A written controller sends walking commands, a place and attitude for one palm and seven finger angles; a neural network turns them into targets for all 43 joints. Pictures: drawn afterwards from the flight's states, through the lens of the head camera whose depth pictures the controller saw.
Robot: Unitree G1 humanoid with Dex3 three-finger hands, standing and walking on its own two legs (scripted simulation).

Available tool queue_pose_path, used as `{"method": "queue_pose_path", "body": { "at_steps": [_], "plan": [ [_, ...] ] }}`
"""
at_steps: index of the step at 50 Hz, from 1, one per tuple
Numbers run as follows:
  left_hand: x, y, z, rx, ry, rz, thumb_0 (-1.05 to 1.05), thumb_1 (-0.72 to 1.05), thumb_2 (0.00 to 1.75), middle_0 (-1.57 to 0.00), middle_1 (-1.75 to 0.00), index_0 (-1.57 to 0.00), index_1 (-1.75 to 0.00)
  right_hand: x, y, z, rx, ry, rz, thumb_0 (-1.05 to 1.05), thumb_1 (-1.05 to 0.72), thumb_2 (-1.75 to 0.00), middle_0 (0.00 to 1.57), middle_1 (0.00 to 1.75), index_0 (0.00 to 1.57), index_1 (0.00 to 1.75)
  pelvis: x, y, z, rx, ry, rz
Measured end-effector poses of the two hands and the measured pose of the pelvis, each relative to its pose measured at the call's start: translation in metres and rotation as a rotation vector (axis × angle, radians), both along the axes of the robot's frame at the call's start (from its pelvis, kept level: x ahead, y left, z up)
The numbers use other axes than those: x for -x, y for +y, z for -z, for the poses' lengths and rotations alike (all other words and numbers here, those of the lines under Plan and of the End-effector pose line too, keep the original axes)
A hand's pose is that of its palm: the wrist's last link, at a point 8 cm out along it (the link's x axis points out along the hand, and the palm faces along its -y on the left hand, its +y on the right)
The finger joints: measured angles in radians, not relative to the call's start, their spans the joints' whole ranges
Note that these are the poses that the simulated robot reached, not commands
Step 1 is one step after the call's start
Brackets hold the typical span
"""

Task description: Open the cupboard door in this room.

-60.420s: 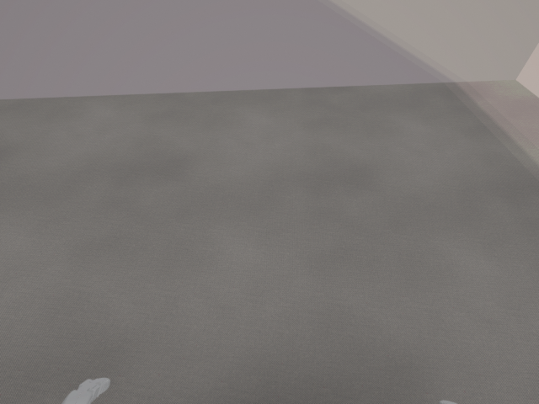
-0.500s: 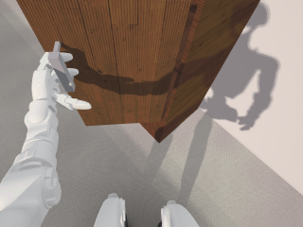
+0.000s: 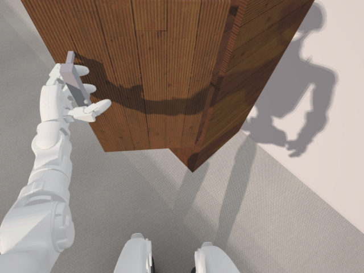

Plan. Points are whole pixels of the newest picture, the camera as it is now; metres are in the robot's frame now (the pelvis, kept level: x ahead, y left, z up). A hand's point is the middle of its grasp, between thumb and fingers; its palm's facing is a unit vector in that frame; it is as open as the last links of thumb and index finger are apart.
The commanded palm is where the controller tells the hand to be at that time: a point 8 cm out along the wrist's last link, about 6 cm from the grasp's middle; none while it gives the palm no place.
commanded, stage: close the thumb around the handle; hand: left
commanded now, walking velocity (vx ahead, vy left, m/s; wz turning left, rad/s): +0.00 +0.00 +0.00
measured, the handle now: (79, 82) +0.52 +0.22 +0.06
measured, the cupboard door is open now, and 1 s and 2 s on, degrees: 53 77 97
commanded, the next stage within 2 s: pull the door open along its arc in 0.32 s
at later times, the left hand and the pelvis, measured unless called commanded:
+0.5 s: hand (86, 104) +0.46 +0.20 +0.06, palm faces +0.09 -1.00 -0.01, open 5.9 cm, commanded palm +0.43 +0.24 +0.06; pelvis +0.00 +0.00 +0.00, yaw +0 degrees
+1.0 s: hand (106, 151) +0.35 +0.14 +0.07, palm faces +0.24 -0.96 +0.11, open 6.5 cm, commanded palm +0.30 +0.19 +0.06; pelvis +0.01 +0.00 +0.02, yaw +0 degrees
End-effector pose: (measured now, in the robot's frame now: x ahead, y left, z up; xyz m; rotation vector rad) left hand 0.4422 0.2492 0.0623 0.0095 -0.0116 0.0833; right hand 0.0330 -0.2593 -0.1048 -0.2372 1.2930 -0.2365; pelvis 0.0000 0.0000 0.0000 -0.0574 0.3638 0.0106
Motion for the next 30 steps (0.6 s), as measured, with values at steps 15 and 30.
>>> {"method": "queue_pose_path", "body": {
  "at_steps": [15,30],
  "plan": [
    [0.006,-0.002,0.0,-0.002,0.001,-0.014,0.0,0.71,0.8,-0.35,-1.34,-0.33,-1.34,-0.007,0.001,-0.002,-0.008,-0.011,0.001,0.0,-0.9,-0.89,0.2,0.3,0.2,0.3,-0.004,0.0,-0.003,-0.003,-0.01,0.001],
    [0.014,-0.003,0.0,0.0,-0.003,0.0,0.0,0.72,0.77,-0.34,-1.34,-0.33,-1.34,-0.016,0.0,-0.005,-0.013,-0.041,0.011,0.0,-0.9,-0.89,0.2,0.3,0.2,0.3,-0.007,-0.001,-0.006,-0.009,-0.017,0.011]
  ]
}}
